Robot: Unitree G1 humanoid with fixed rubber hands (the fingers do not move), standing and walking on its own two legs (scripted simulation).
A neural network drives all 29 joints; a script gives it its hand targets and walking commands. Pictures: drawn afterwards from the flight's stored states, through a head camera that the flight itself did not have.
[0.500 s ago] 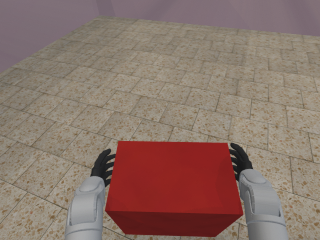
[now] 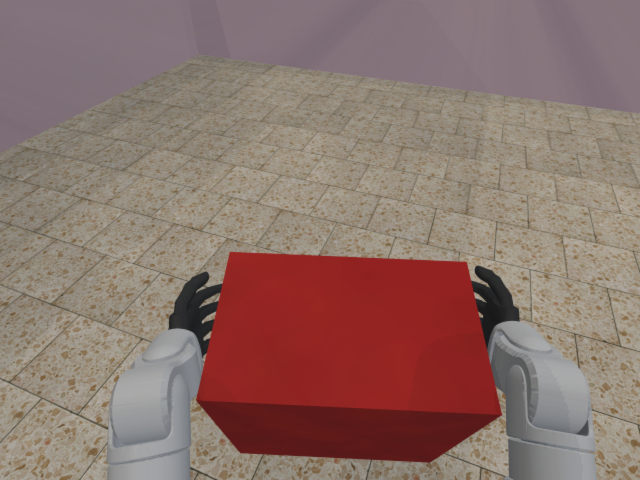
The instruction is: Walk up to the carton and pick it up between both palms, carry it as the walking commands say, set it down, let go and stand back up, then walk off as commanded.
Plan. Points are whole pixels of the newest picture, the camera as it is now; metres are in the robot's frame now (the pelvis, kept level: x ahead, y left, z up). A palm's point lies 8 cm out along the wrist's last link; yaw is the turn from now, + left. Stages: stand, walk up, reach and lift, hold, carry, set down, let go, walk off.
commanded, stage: carry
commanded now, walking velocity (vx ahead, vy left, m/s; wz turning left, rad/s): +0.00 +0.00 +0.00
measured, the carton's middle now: (340, 368) +0.27 +0.00 +0.03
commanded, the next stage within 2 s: none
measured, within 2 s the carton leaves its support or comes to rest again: neither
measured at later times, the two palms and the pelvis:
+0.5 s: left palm (207, 315) +0.29 +0.16 +0.11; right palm (508, 309) +0.30 -0.19 +0.11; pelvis -0.01 -0.01 +0.01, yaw +0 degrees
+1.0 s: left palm (298, 310) +0.34 +0.06 +0.06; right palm (590, 356) +0.26 -0.29 +0.07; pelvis +0.00 -0.04 -0.01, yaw -12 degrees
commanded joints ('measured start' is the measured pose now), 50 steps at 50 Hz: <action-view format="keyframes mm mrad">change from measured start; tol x8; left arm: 1 -515 -745 -704 -122 -239 38 -61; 20 -776 -730 -578 51 -245 76 18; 31 -824 -757 -617 -30 -259 21 7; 44 -698 -763 -630 -24 -288 39 -14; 50 -666 -774 -667 -178 -245 -12 1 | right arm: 1 -489 705 702 -146 255 57 69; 22 -759 740 622 58 259 90 -13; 44 -684 728 671 -102 241 42 -33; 50 -667 853 755 -162 329 3 1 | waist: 1 -5 70 -185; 30 -16 -3 -268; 38 -16 195 -201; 41 -9 129 -179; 44 -4 -246 -275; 50 -13 -110 -415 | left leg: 1 -7 196 -114 -181 354 7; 10 -30 169 -101 -233 113 0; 30 66 139 -64 -131 234 -7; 40 85 367 -83 -34 435 53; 43 -54 203 90 213 128 -87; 45 -180 52 72 286 -333 -141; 48 -139 46 10 151 -249 -112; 50 55 50 45 -80 -86 -88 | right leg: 1 134 -39 -45 3 163 -44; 9 157 -42 -37 -62 94 -47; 30 200 -69 5 -73 264 -86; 32 112 -57 -4 2 284 -80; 35 -28 -12 -36 126 195 -76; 39 -91 48 -101 166 -141 -85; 41 -26 47 -71 101 -22 -98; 44 202 -158 357 -71 693 -208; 47 377 -167 394 -112 635 -231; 50 278 -87 210 -80 457 -160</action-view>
